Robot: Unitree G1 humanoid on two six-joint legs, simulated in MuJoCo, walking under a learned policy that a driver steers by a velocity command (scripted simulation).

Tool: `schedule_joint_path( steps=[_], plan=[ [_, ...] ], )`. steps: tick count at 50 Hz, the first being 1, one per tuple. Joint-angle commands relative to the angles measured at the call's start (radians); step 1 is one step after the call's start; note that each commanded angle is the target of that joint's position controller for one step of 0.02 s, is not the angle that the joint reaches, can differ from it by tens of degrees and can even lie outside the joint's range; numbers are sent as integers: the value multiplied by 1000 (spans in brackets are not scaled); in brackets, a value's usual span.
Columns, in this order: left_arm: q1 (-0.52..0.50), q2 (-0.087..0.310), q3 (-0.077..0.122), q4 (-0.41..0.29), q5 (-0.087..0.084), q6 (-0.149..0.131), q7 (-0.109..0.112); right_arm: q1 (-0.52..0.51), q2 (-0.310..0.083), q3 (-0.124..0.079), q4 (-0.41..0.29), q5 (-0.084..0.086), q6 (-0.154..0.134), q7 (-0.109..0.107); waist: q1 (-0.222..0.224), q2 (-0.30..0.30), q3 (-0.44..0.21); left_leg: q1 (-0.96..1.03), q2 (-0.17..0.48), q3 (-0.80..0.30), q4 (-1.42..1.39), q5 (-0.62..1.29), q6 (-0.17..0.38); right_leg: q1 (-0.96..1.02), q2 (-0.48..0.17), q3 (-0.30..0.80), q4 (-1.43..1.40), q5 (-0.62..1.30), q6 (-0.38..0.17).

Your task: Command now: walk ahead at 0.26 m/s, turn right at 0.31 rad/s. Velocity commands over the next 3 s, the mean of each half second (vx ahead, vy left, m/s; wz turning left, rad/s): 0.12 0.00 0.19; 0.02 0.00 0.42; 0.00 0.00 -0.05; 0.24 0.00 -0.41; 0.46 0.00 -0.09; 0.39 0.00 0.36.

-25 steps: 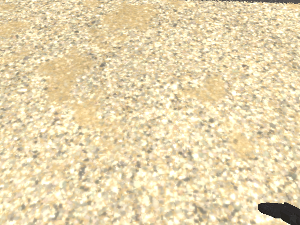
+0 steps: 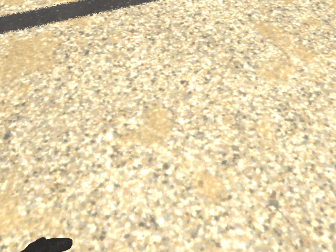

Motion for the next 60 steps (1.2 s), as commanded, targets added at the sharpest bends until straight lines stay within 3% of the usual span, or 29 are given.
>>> schedule_joint_path(
  steps=[1, 2, 3, 4, 6, 9, 13, 17, 22, 24, 25, 26, 27, 28, 29, 30, 31, 33, 38, 44, 47, 48, 49, 50, 51, 52, 54, 57, 60],
  plan=[
    [262, 181, 50, -36, 21, -12, 10, -2, -151, -11, -83, 35, -41, 17, 159, -38, -509, -549, -35, -256, 565, -64, 12, 864, -388, 560, -192, 697, -307],
    [213, 140, 39, -15, 2, -16, 10, -32, -121, 0, -94, 37, -39, 12, 122, -13, -366, -584, 13, -234, 462, 9, 23, 732, -336, 427, -197, 651, -249],
    [156, 101, 25, -11, -6, -18, 13, -52, -112, 1, -79, 20, -30, 2, 94, 13, -276, -556, 44, -226, 386, 51, 20, 596, -296, 352, -227, 599, -208],
    [117, 87, 17, -7, 3, -21, 16, -34, -118, -4, -67, 17, -13, -2, 58, -8, -237, -468, 60, -232, 342, 86, 17, 472, -275, 292, -269, 594, -192],
    [66, 77, 12, 10, 29, -37, 15, 42, -87, -3, -30, 16, 22, -11, 5, -20, -220, -318, 49, -227, 269, 157, -1, 312, -247, 186, -329, 616, -183],
    [8, 78, 12, 42, 38, -51, 27, 36, -58, 3, -23, 4, 43, -24, -10, -54, -189, -277, 40, -233, 70, 264, -25, 268, -218, 63, -363, 606, -159],
    [19, 126, 29, 80, 30, -21, 56, -63, -81, -3, -63, 9, 50, -17, 40, -70, -165, -330, 39, -201, -43, 356, -26, 346, -241, 31, -392, 418, -150],
    [26, 126, 34, 102, 19, 15, 68, -121, -85, -15, -105, 8, 70, -6, 64, -67, -121, -398, 40, -183, -76, 266, -13, 419, -295, 50, -380, 257, -152],
    [10, 147, 47, 109, -6, 45, 77, -116, -64, -20, -134, 13, 74, 23, 49, -83, -134, -346, -7, -113, -229, 220, 31, 504, -323, 33, -246, 393, -108],
    [34, 136, 48, 128, -22, 49, 83, -57, -84, -32, -123, 11, 65, 28, 14, -56, -157, -189, -46, -106, -448, 460, 82, 463, -263, -36, -102, 366, -16],
    [57, 110, 43, 125, 0, 42, 80, -13, -179, -61, -124, 6, 61, 13, 18, 97, -196, -19, 52, -278, -490, 818, 143, 321, -174, -105, 99, 191, 68],
    [-3, 54, 23, 70, 45, 31, 72, 18, -290, -83, -137, -11, 59, -3, 24, 353, -211, 171, 292, -624, -460, 1282, 343, -21, 4, -114, 381, -465, 164],
    [-52, 80, 27, 65, 31, 23, 65, 55, -231, -64, -142, -27, 45, 5, -34, 233, -325, 209, 335, -664, -471, 1255, 447, -87, 28, 75, 544, -595, 166],
    [-66, 105, 35, 68, 1, 22, 59, 10, -209, -60, -150, -22, 32, 8, -20, 163, -282, 197, 281, -576, -473, 1183, 410, -131, 3, 110, 594, -530, 157],
    [-62, 105, 38, 80, -5, 23, 64, -41, -188, -58, -154, -4, 27, 1, 5, 112, -245, 176, 223, -512, -469, 1089, 351, -162, -15, 116, 569, -450, 152],
    [-68, 113, 41, 87, 3, 26, 72, -76, -163, -50, -162, 14, 31, -6, 15, 86, -219, 150, 199, -488, -476, 1035, 315, -170, -28, 121, 526, -389, 157],
    [-65, 116, 45, 87, 4, 29, 76, -97, -154, -45, -169, 20, 39, -15, 34, 96, -213, 103, 174, -466, -488, 1014, 301, -123, -28, 123, 495, -346, 164],
    [-43, 92, 39, 92, -1, 31, 76, -98, -166, -49, -178, 10, 51, -24, 46, 120, -222, 79, 147, -452, -498, 1012, 295, -73, -2, 111, 425, -288, 179],
    [-46, 79, 32, 100, -3, 33, 75, -109, -189, -57, -191, 8, 68, -36, 34, 143, -219, 27, 125, -469, -498, 873, 283, 21, 14, 118, 216, -219, 202],
    [-38, 94, 33, 106, -9, 27, 57, -134, -159, -35, -183, -7, 80, -25, 12, 182, -182, -52, 122, -524, -476, 739, 271, 160, 4, 97, 54, -224, 174],
    [20, 82, 29, 125, 1, 7, 41, -156, -128, -14, -176, 4, 82, -27, 59, 157, -161, -101, 68, -528, -430, 614, 207, 325, 2, 82, -257, 15, 126],
    [34, 126, 35, 122, 19, 3, 43, -123, -97, -3, -172, -10, 77, -28, 44, 80, -173, -158, 17, -493, -376, 471, 150, 418, -100, 175, -285, 152, 92],
    [18, 195, 44, 110, 31, 5, 49, -59, -69, 6, -167, -30, 67, -24, -19, -126, -179, -243, -112, -372, -244, 178, 92, 469, -259, 340, -276, 410, 0],
    [1, 140, 25, 122, 44, 1, 46, -95, -95, -2, -181, -26, 62, -27, -6, -222, -166, -245, -119, -311, -196, 10, 44, 362, -354, 449, -308, 372, -147],
    [-23, 105, 14, 112, 40, -7, 43, -120, -148, -17, -169, -19, 64, -31, 19, -176, -145, -237, -93, -311, -101, -19, 18, 348, -335, 437, -324, 325, -172],
    [-18, 115, 16, 124, 33, -11, 46, -143, -154, -25, -167, -10, 67, -33, 32, -166, -141, -273, -97, -301, -42, -19, 4, 376, -307, 410, -318, 317, -155],
    [-24, 133, 18, 137, 10, -15, 50, -132, -129, -26, -148, -8, 83, -37, 32, -130, -135, -299, -65, -307, 11, -2, -30, 407, -281, 357, -294, 350, -128],
    [-26, 114, 13, 162, 5, 5, 52, -120, -46, 0, -118, 1, 81, -29, 36, -137, -146, -198, -58, -234, -195, 86, -42, 405, -198, 243, -259, 401, -82],
    [4, 105, 7, 189, -6, 19, 50, -91, -51, -3, -76, 2, 80, -24, 28, -141, -158, -46, -78, -184, -520, 373, -16, 401, -156, 209, -231, 327, -44]
  ],
)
